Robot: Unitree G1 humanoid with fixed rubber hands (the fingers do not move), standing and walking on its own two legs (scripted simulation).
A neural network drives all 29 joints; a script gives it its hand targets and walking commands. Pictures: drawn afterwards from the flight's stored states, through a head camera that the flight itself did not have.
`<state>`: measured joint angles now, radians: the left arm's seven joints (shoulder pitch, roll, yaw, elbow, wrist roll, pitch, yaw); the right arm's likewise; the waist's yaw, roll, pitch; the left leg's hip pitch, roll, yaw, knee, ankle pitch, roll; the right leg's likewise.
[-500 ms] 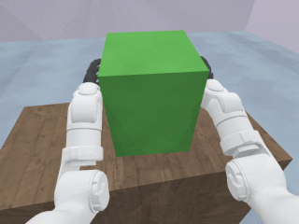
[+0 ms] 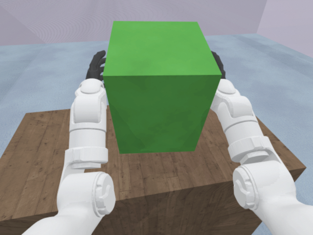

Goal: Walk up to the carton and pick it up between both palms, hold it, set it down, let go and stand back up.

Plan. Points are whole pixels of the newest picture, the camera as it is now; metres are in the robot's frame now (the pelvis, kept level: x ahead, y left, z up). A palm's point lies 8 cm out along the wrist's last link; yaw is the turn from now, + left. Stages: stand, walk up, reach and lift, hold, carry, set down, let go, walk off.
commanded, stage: set down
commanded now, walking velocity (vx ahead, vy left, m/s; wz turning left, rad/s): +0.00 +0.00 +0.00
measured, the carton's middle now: (156, 90) +0.39 +0.00 +0.23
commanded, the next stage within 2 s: none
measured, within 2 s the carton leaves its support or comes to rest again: neither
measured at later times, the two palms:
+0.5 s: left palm (101, 104) +0.41 +0.15 +0.19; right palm (208, 104) +0.39 -0.15 +0.18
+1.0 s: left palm (106, 110) +0.42 +0.14 +0.16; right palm (209, 113) +0.39 -0.15 +0.15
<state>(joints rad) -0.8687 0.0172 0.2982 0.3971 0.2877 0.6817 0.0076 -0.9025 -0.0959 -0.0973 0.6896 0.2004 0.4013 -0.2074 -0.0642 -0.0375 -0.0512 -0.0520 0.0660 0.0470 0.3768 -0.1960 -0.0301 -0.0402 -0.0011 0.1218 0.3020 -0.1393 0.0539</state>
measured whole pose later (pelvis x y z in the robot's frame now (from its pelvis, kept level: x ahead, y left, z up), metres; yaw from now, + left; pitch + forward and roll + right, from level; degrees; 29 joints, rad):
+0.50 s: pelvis +0.01 +0.00 +0.00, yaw +0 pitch -11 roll -1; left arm -0.78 -0.01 0.37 0.47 0.37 0.46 -0.09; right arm -0.77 0.02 -0.19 0.77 0.04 0.03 -0.18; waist -0.06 -0.08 0.10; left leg 0.04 0.07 0.05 0.37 -0.22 -0.03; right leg 0.05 0.00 0.12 0.30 -0.16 0.05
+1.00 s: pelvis +0.01 +0.00 +0.00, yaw +0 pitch -10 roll -1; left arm -0.78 -0.01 0.37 0.60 0.36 0.36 -0.10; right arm -0.70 0.04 -0.22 0.77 -0.03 -0.01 -0.19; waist -0.06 -0.08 0.11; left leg 0.02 0.07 0.05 0.37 -0.22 -0.03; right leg 0.03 0.00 0.12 0.30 -0.17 0.05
